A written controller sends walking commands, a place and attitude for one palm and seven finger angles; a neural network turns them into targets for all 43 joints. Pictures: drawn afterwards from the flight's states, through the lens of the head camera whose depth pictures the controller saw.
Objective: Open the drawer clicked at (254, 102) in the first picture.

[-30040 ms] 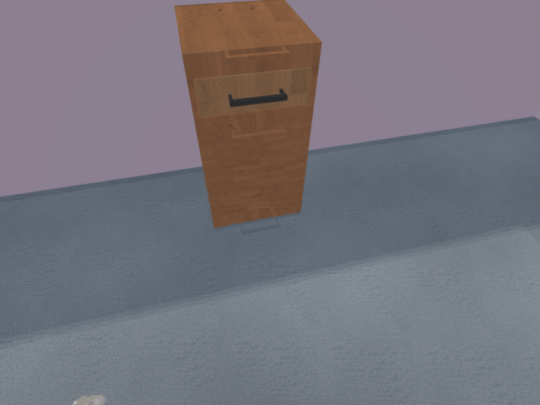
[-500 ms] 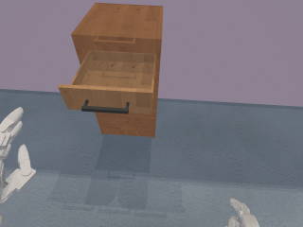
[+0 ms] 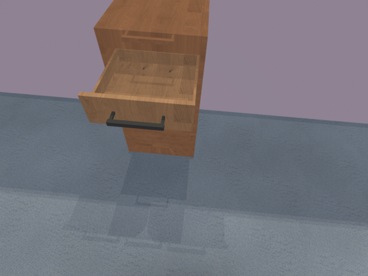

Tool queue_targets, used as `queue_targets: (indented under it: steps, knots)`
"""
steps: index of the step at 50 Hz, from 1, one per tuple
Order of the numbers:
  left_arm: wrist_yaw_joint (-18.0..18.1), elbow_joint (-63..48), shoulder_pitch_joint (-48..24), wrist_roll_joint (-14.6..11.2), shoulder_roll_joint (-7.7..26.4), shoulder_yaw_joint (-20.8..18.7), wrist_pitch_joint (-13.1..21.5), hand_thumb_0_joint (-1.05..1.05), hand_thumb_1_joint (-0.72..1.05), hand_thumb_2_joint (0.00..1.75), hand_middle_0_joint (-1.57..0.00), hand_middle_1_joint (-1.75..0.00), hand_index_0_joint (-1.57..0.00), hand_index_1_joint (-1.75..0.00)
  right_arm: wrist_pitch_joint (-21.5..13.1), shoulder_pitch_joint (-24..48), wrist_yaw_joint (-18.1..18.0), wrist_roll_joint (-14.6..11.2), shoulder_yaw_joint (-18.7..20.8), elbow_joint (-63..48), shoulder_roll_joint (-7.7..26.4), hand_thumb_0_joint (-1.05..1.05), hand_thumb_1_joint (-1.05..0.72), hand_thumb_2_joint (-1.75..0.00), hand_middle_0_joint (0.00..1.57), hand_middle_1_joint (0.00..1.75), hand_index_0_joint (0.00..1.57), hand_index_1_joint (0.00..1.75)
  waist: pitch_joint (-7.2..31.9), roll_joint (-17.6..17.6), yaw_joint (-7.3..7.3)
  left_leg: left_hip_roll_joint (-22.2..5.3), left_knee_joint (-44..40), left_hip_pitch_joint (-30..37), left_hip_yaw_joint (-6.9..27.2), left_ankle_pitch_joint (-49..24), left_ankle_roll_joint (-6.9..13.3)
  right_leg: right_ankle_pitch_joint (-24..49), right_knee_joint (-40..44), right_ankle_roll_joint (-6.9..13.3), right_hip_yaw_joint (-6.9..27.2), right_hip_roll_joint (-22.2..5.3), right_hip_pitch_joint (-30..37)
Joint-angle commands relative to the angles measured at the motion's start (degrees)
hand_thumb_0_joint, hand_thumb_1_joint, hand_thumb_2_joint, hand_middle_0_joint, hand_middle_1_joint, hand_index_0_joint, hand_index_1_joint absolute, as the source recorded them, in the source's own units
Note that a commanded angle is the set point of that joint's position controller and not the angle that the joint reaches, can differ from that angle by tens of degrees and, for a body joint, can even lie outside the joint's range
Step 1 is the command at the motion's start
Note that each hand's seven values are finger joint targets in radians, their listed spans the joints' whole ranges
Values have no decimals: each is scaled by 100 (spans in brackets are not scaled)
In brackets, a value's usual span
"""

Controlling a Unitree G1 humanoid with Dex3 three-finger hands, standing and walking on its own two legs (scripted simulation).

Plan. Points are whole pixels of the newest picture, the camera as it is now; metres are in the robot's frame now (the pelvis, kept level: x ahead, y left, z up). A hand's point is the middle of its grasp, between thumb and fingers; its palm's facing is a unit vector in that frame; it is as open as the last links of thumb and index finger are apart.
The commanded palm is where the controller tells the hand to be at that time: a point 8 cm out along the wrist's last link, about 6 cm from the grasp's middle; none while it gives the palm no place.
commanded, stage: let the arm hang, fingers relaxed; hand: left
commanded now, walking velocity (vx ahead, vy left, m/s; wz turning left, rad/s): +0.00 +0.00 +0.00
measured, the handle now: (136, 120) +0.59 +0.20 -0.10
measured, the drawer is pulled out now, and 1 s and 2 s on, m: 0.29 0.29 0.29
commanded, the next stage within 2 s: look to check the result in 0.66 s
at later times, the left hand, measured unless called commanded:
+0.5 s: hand out of the picture +0.01 +0.17 -0.17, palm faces +0.00 -0.98 -0.20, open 7.3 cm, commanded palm none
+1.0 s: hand out of the picture +0.00 +0.16 -0.17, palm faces +0.01 -0.98 -0.19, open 7.4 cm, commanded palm none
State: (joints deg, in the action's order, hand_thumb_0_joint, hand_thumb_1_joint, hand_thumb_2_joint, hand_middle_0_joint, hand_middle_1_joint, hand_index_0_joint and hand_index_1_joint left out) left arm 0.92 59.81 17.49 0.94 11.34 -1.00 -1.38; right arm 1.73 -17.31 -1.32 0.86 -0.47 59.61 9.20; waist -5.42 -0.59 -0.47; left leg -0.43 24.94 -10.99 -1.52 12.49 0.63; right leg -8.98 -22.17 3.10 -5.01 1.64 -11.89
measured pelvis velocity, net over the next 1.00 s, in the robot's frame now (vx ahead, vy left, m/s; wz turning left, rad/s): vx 0.01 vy -0.01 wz -0.02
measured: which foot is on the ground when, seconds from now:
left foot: down 0.00-1.00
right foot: down 0.00-1.00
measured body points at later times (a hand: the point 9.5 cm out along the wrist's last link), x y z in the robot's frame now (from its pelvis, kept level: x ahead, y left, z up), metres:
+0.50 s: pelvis +0.00 +0.00 +0.00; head +0.01 -0.01 +0.45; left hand +0.01 +0.22 -0.16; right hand -0.03 -0.19 -0.17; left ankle +0.01 +0.11 -0.74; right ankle +0.04 -0.09 -0.74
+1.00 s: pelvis +0.01 -0.01 +0.00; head +0.03 -0.02 +0.45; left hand +0.00 +0.21 -0.16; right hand -0.02 -0.21 -0.17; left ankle +0.01 +0.11 -0.74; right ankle +0.04 -0.09 -0.74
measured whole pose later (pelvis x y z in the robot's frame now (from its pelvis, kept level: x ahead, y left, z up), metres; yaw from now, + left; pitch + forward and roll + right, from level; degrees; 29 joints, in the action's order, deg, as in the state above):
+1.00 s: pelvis +0.01 -0.01 +0.00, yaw -1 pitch -2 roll +0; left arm 1.9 65.9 16.5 0.8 6.5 -0.7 0.3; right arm 0.2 -18.7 -2.5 0.7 0.4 64.5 6.5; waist -4.0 1.3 0.5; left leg -0.7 22.3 -7.9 -2.6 12.7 0.2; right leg -10.0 -21.8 3.4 -3.8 2.0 -10.2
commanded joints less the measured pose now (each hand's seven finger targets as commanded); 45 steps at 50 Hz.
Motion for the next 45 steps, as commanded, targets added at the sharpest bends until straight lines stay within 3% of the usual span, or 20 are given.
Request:
queue_targets:
  steps: [1,5,12,25,28,35,38,45]
  knots:
    - [51,46,120,-47,519,-66,166,0,90,90,-20,-30,-20,-30,-148,-351,-82,-31,116,-78,494,0,-90,-90,20,30,20,30,319,233,72,-500,-665,-74,518,24,171,-367,628,64,841,-697,210]
    - [79,303,248,-54,469,-39,154,0,90,90,-20,-30,-20,-30,-131,-576,-91,-29,105,157,393,0,-90,-90,20,30,20,30,57,60,70,-473,-715,-102,470,195,179,-694,709,55,864,-681,45]
    - [116,463,353,-54,351,-29,158,0,90,90,-20,-30,-20,-30,-153,-757,-104,-24,101,355,259,0,-90,-90,20,30,20,30,-34,-53,58,-456,-739,-128,434,197,188,-719,655,46,877,-658,-17]
    - [137,424,283,-33,192,-65,171,0,90,90,-20,-30,-20,-30,-183,-795,-123,-11,120,401,46,0,-90,-90,20,30,20,30,-241,222,63,-469,-773,-213,416,168,178,-496,566,38,861,-635,-122]
    - [139,412,285,-23,167,-73,185,0,90,90,-20,-30,-20,-30,-185,-793,-124,-22,140,369,57,0,-90,-90,20,30,20,30,-181,100,78,-478,-741,-140,416,112,175,-481,571,39,868,-626,-145]
    - [133,417,259,-33,165,-86,201,0,90,90,-20,-30,-20,-30,-202,-770,-135,-17,126,389,53,0,-90,-90,20,30,20,30,-51,169,80,-479,-718,-21,385,-153,166,-229,565,41,849,-666,13]
    - [140,445,295,-31,135,-83,209,0,90,90,-20,-30,-20,-30,-184,-734,-138,-32,137,382,79,0,-90,-90,20,30,20,30,-51,7,90,-473,-669,66,365,-167,157,-280,609,37,850,-669,-50]
    - [138,488,291,-42,122,-79,206,0,90,90,-20,-30,-20,-30,-182,-740,-149,-19,120,424,72,0,-90,-90,20,30,20,30,-49,148,95,-478,-692,96,362,-215,150,-245,635,47,869,-676,5]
